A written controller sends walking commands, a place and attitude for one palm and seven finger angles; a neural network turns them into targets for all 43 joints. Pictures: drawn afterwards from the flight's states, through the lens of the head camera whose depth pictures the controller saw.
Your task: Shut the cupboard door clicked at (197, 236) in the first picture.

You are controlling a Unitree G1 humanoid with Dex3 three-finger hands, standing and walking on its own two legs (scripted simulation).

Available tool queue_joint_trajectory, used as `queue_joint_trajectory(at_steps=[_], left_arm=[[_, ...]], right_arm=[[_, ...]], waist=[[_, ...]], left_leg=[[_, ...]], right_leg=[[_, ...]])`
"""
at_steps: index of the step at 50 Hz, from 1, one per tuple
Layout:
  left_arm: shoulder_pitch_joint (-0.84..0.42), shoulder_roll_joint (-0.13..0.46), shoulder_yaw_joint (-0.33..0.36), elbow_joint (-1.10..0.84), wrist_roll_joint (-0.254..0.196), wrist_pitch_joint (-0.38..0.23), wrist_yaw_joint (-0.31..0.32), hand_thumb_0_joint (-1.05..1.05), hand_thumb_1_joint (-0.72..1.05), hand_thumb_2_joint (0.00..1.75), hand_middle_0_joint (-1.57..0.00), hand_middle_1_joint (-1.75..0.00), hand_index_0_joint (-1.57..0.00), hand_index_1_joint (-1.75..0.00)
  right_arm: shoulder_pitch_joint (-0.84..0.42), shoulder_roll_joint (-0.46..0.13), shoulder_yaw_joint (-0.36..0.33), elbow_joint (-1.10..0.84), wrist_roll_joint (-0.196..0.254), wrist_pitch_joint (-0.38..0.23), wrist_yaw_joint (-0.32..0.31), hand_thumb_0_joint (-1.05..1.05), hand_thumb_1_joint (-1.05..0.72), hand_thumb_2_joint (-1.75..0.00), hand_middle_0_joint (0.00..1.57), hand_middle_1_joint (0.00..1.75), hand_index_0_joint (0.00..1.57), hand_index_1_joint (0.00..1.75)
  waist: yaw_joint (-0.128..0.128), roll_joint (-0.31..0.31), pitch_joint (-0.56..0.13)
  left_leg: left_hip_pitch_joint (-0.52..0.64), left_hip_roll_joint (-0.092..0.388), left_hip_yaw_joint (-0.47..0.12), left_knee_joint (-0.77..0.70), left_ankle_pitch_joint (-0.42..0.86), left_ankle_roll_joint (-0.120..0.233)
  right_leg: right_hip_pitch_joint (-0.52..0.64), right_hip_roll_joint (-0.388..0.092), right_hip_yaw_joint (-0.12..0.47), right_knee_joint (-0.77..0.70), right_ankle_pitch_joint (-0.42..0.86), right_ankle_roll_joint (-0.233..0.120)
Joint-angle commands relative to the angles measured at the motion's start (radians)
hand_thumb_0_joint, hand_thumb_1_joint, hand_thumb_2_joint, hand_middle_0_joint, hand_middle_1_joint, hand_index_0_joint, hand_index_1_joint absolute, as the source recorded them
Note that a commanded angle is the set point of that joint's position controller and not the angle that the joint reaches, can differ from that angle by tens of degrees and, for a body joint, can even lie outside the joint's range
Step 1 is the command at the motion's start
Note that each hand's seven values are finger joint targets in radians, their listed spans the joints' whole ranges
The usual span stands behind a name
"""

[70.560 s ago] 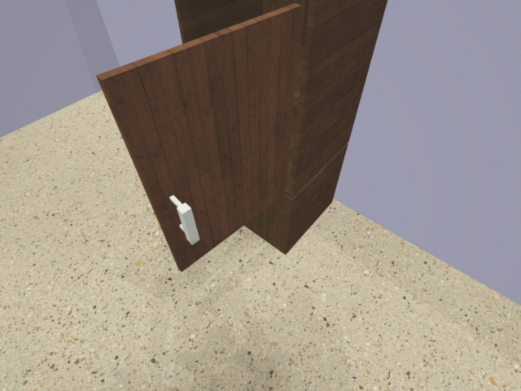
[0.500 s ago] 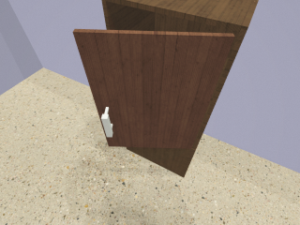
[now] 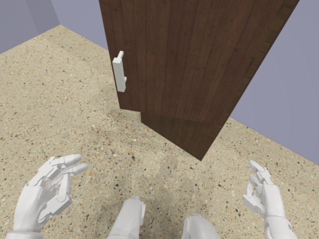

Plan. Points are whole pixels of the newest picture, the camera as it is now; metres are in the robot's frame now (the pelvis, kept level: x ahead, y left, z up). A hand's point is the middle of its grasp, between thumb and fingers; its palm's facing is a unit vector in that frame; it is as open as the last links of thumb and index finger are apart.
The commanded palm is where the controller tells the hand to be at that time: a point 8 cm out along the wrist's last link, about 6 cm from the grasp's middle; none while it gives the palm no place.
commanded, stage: raise the hand and make a fist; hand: left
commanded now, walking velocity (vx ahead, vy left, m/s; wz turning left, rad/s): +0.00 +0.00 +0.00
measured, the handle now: (121, 71) +0.58 +0.22 +0.03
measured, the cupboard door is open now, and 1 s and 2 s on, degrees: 27 27 27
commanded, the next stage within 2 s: bring the fist close to the handle in 1.40 s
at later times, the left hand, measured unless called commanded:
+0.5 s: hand (77, 176) +0.22 +0.22 +0.05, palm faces -0.03 -1.00 -0.02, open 3.5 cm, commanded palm +0.20 +0.27 +0.06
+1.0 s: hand (76, 167) +0.24 +0.22 +0.07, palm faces -0.01 -1.00 -0.04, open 3.1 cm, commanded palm +0.22 +0.27 +0.06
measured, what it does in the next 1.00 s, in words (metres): stands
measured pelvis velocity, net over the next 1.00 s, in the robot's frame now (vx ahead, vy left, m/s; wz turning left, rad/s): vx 0.01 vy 0.03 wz -0.02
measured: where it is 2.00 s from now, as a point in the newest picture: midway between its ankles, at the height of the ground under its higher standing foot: outside the picture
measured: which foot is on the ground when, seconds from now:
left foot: down 0.00-1.00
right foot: down 0.00-1.00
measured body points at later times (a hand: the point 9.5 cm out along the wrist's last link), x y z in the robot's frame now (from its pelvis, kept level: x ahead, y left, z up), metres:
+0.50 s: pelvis +0.00 +0.04 +0.01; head +0.09 +0.05 +0.45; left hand +0.22 +0.27 +0.06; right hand +0.18 -0.22 -0.07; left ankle +0.07 +0.14 -0.60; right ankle +0.03 -0.09 -0.60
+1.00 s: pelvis +0.01 +0.03 +0.01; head +0.09 +0.05 +0.45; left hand +0.23 +0.27 +0.07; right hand +0.21 -0.19 -0.06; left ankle +0.07 +0.14 -0.60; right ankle +0.03 -0.09 -0.60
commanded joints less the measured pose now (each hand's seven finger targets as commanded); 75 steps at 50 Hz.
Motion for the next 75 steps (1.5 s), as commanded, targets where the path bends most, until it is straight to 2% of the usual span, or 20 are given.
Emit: queue_joint_trajectory(at_steps=[1,3,6,8,10,13,18,22,27,29,35,38,42,46,53,56,63,68,71,75], left_arm=[[-0.237,0.147,-0.032,-0.348,-0.011,-0.012,-0.020,0.00,0.90,0.90,-0.68,-0.82,-0.68,-0.82],[-0.186,0.154,-0.014,-0.251,-0.003,0.097,-0.032,0.00,0.90,0.90,-0.71,-0.86,-0.71,-0.86],[-0.063,0.156,0.042,-0.162,-0.010,0.272,-0.025,0.00,0.90,0.90,-0.77,-0.92,-0.77,-0.92],[-0.032,0.167,0.094,-0.183,-0.015,0.326,0.015,0.00,0.90,0.90,-0.81,-0.96,-0.81,-0.96],[-0.034,0.165,0.138,-0.236,-0.015,0.304,0.079,0.00,0.90,0.90,-0.84,-1.00,-0.84,-1.00],[-0.046,0.151,0.117,-0.330,0.011,0.180,0.157,0.00,0.90,0.90,-0.90,-1.06,-0.90,-1.06],[-0.051,0.071,-0.037,-0.303,0.056,0.026,0.147,0.00,0.90,0.90,-0.99,-1.16,-0.99,-1.16],[-0.044,0.089,-0.053,-0.263,0.051,0.054,0.100,0.00,0.90,0.90,-1.06,-1.24,-1.06,-1.24],[-0.038,0.166,0.041,-0.401,0.049,0.096,0.143,0.00,0.90,0.90,-1.15,-1.34,-1.15,-1.34],[-0.018,0.130,0.022,-0.439,0.048,0.100,0.172,0.00,0.90,0.90,-1.19,-1.38,-1.19,-1.38],[-0.009,0.058,-0.068,-0.328,0.081,0.139,0.174,0.00,0.90,0.90,-1.30,-1.50,-1.30,-1.50],[-0.051,0.073,-0.080,-0.273,0.089,0.165,0.135,0.00,0.90,0.90,-1.30,-1.50,-1.30,-1.50],[-0.117,0.153,0.000,-0.361,0.070,0.139,0.122,0.00,0.90,0.90,-1.30,-1.50,-1.30,-1.50],[-0.092,0.142,0.021,-0.417,0.047,0.095,0.144,0.00,0.90,0.90,-1.30,-1.50,-1.30,-1.50],[-0.029,0.084,-0.038,-0.269,0.047,0.161,0.117,0.00,0.90,0.90,-1.30,-1.50,-1.30,-1.50],[-0.058,0.121,-0.017,-0.307,0.045,0.164,0.111,0.00,0.90,0.90,-1.30,-1.50,-1.30,-1.50],[-0.066,0.132,0.022,-0.355,0.042,0.070,0.169,0.00,0.90,0.90,-1.30,-1.50,-1.30,-1.50],[-0.039,0.093,-0.035,-0.246,0.050,0.113,0.134,0.00,0.90,0.90,-1.30,-1.50,-1.30,-1.50],[-0.061,0.114,-0.031,-0.278,0.047,0.139,0.116,0.00,0.90,0.90,-1.30,-1.50,-1.30,-1.50],[-0.104,0.144,0.013,-0.352,0.039,0.106,0.138,0.00,0.90,0.90,-1.30,-1.50,-1.30,-1.50]], right_arm=[[0.057,-0.104,-0.019,-0.115,0.014,-0.036,-0.047,0.00,-0.90,-0.90,0.20,0.30,0.20,0.30],[0.059,-0.102,-0.011,-0.115,0.025,-0.022,-0.055,0.00,-0.90,-0.90,0.20,0.30,0.20,0.30],[0.042,-0.087,-0.012,-0.151,0.037,0.012,-0.050,0.00,-0.90,-0.90,0.20,0.30,0.20,0.30],[0.025,-0.069,-0.011,-0.176,0.034,0.029,-0.044,0.00,-0.90,-0.90,0.20,0.30,0.20,0.30],[0.020,-0.047,-0.014,-0.172,0.025,0.034,-0.035,0.00,-0.90,-0.90,0.20,0.30,0.20,0.30],[0.036,-0.037,-0.013,-0.157,0.006,0.020,-0.023,0.00,-0.90,-0.90,0.20,0.30,0.20,0.30],[0.071,-0.071,-0.014,-0.123,-0.010,0.004,-0.006,0.00,-0.90,-0.90,0.20,0.30,0.20,0.30],[0.082,-0.099,-0.018,-0.140,0.003,0.007,-0.013,0.00,-0.90,-0.90,0.20,0.30,0.20,0.30],[0.075,-0.096,-0.018,-0.172,0.000,0.033,-0.015,0.00,-0.90,-0.90,0.20,0.30,0.20,0.30],[0.072,-0.087,-0.015,-0.180,-0.002,0.045,-0.010,0.00,-0.90,-0.90,0.20,0.30,0.20,0.30],[0.090,-0.088,-0.005,-0.181,-0.007,0.081,0.002,0.00,-0.90,-0.90,0.20,0.30,0.20,0.30],[0.095,-0.098,0.001,-0.191,-0.002,0.086,-0.004,0.00,-0.90,-0.90,0.20,0.30,0.20,0.30],[0.094,-0.099,0.004,-0.201,-0.008,0.079,-0.012,0.00,-0.90,-0.90,0.20,0.30,0.20,0.30],[0.087,-0.082,0.007,-0.200,-0.013,0.075,-0.005,0.00,-0.90,-0.90,0.20,0.30,0.20,0.30],[0.093,-0.090,0.002,-0.191,0.001,0.090,-0.002,0.00,-0.90,-0.90,0.20,0.30,0.20,0.30],[0.093,-0.096,-0.004,-0.198,0.005,0.088,-0.010,0.00,-0.90,-0.90,0.20,0.30,0.20,0.30],[0.088,-0.077,-0.002,-0.180,-0.009,0.081,-0.009,0.00,-0.90,-0.90,0.20,0.30,0.20,0.30],[0.091,-0.086,-0.004,-0.184,0.004,0.095,-0.007,0.00,-0.90,-0.90,0.20,0.30,0.20,0.30],[0.096,-0.090,-0.003,-0.197,0.009,0.098,-0.012,0.00,-0.90,-0.90,0.20,0.30,0.20,0.30],[0.090,-0.079,-0.001,-0.197,0.001,0.095,-0.019,0.00,-0.90,-0.90,0.20,0.30,0.20,0.30]], waist=[[-0.137,0.080,-0.176],[-0.120,0.058,-0.159],[-0.063,-0.011,-0.183],[-0.031,-0.035,-0.227],[-0.015,-0.028,-0.250],[-0.013,0.035,-0.263],[-0.079,0.064,-0.224],[-0.090,0.068,-0.206],[-0.036,0.140,-0.317],[-0.039,0.162,-0.323],[-0.092,0.101,-0.214],[-0.103,0.067,-0.163],[-0.076,0.114,-0.256],[-0.057,0.161,-0.309],[-0.083,0.066,-0.231],[-0.081,0.043,-0.253],[-0.067,0.092,-0.279],[-0.090,0.028,-0.213],[-0.087,0.028,-0.226],[-0.077,0.053,-0.273]], left_leg=[[0.147,-0.032,0.037,-0.142,0.011,0.072],[0.123,-0.033,0.031,-0.153,0.017,0.069],[0.114,-0.043,0.030,-0.194,0.051,0.064],[0.120,-0.047,0.032,-0.202,0.093,0.060],[0.143,-0.043,0.027,-0.221,0.137,0.051],[0.200,-0.034,0.017,-0.247,0.198,0.049],[0.237,-0.031,-0.007,-0.256,0.152,0.052],[0.216,-0.035,-0.026,-0.285,0.033,0.054],[0.307,-0.033,-0.045,-0.329,0.079,0.042],[0.351,-0.028,-0.050,-0.334,0.120,0.034],[0.295,-0.026,-0.050,-0.317,0.103,0.034],[0.243,-0.032,-0.041,-0.311,0.043,0.042],[0.274,-0.038,-0.035,-0.288,0.105,0.043],[0.324,-0.037,-0.025,-0.279,0.178,0.037],[0.212,-0.041,0.000,-0.257,0.128,0.049],[0.211,-0.040,0.004,-0.250,0.135,0.052],[0.218,-0.042,0.018,-0.221,0.186,0.051],[0.156,-0.043,0.028,-0.216,0.106,0.056],[0.165,-0.044,0.029,-0.223,0.107,0.058],[0.190,-0.042,0.029,-0.207,0.155,0.058]], right_leg=[[0.070,0.017,0.248,-0.398,-0.117,0.035],[0.085,0.011,0.241,-0.412,-0.124,0.040],[0.170,-0.004,0.239,-0.439,-0.111,0.049],[0.226,-0.014,0.241,-0.432,-0.063,0.057],[0.245,-0.016,0.218,-0.397,0.038,0.059],[0.197,0.008,0.147,-0.318,0.163,0.038],[0.048,0.029,0.072,-0.247,0.136,0.022],[0.019,0.029,0.071,-0.257,0.069,0.023],[0.065,0.035,0.047,-0.223,0.140,0.015],[0.060,0.035,0.035,-0.216,0.173,0.015],[0.032,0.042,0.024,-0.239,0.171,0.022],[0.034,0.041,0.036,-0.265,0.129,0.022],[0.064,0.044,0.050,-0.246,0.163,0.014],[0.072,0.043,0.047,-0.231,0.205,0.011],[0.102,0.039,0.072,-0.278,0.159,0.023],[0.120,0.034,0.089,-0.285,0.154,0.024],[0.117,0.034,0.096,-0.255,0.200,0.020],[0.110,0.025,0.133,-0.311,0.089,0.031],[0.133,0.022,0.145,-0.325,0.085,0.031],[0.143,0.025,0.138,-0.294,0.156,0.030]])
